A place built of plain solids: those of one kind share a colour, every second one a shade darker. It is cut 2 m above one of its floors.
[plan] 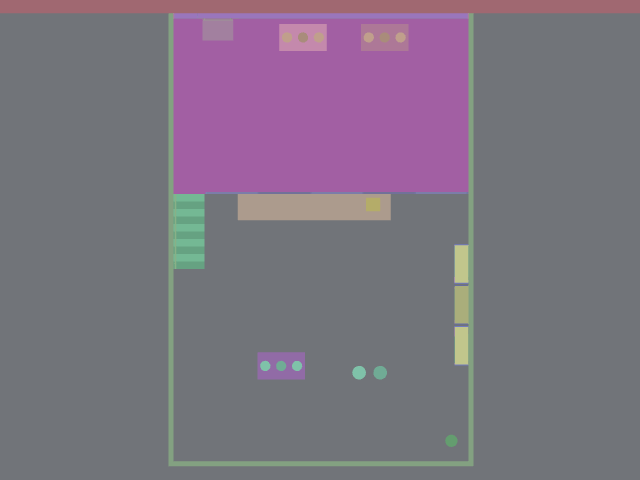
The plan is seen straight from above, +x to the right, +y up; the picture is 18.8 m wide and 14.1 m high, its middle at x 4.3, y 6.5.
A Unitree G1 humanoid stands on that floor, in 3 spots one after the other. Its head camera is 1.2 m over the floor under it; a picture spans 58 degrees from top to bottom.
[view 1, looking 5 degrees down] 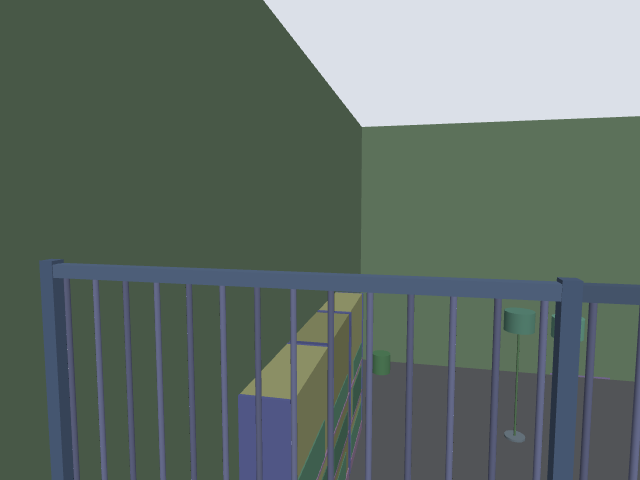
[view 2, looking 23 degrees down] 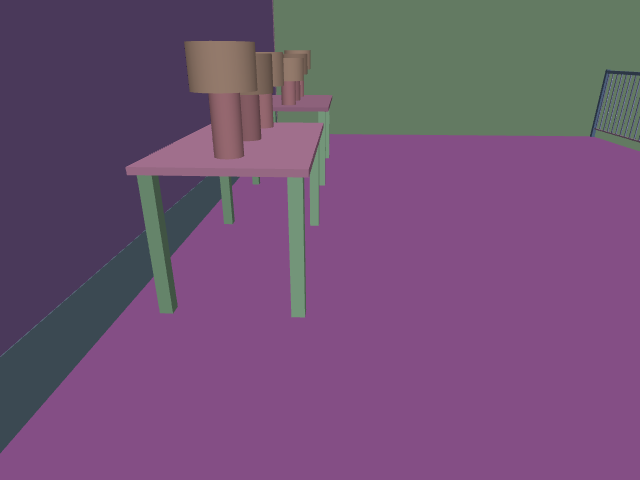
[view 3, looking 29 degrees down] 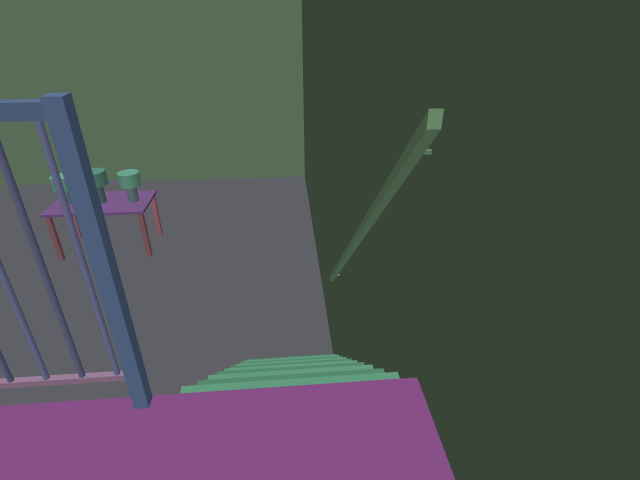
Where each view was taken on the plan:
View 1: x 7.46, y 9.05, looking -77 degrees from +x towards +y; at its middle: wall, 5.36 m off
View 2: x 1.30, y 11.91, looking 3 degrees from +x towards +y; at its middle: upper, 3.07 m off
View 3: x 0.45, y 8.95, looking -95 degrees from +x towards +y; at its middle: wall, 5.92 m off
